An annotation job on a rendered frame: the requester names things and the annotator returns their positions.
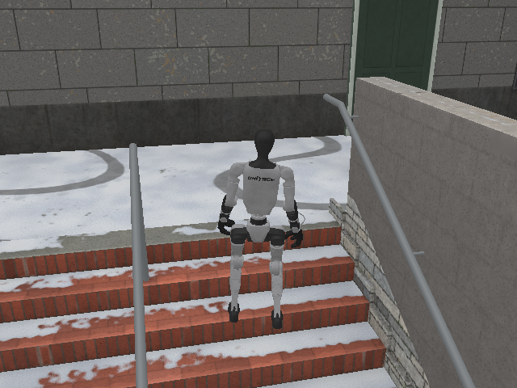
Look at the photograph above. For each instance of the robot right hand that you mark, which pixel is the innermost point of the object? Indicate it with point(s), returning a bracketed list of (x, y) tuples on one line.
[(298, 236)]

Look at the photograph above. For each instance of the robot right forearm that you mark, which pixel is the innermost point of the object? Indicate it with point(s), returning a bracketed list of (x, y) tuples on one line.
[(294, 220)]

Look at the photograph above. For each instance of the robot head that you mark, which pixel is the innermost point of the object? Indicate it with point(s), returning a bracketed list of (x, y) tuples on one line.
[(264, 140)]

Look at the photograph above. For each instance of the right robot thigh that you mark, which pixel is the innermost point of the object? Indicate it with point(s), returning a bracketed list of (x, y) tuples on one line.
[(277, 239)]

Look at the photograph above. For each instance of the robot left forearm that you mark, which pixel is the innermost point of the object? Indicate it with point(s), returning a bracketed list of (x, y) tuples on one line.
[(225, 211)]

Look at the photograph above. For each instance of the robot left hand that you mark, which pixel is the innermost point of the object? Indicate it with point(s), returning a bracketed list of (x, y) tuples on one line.
[(221, 226)]

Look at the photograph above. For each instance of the left robot upper arm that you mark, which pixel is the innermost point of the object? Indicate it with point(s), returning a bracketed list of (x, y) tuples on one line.
[(232, 184)]

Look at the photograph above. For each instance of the right robot upper arm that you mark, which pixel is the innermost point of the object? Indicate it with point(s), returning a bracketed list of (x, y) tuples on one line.
[(286, 173)]

